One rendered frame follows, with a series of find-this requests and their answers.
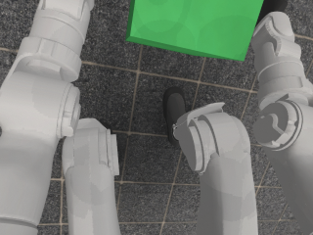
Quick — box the robot left forearm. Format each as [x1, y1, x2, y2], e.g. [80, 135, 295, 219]
[0, 0, 95, 126]

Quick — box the right robot hand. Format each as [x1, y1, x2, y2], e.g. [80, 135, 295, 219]
[255, 0, 288, 27]

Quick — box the robot left shin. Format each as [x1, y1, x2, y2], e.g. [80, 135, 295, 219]
[62, 117, 107, 176]

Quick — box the carton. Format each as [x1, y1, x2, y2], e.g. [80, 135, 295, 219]
[125, 0, 264, 62]

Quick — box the left robot upper arm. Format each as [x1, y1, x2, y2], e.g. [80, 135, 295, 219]
[0, 70, 81, 235]

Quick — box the right robot upper arm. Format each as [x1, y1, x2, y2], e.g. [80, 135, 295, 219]
[252, 100, 313, 235]

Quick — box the left robot foot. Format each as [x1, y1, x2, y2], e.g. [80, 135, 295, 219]
[100, 121, 113, 135]

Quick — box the robot right forearm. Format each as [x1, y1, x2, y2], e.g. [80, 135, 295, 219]
[250, 11, 313, 111]

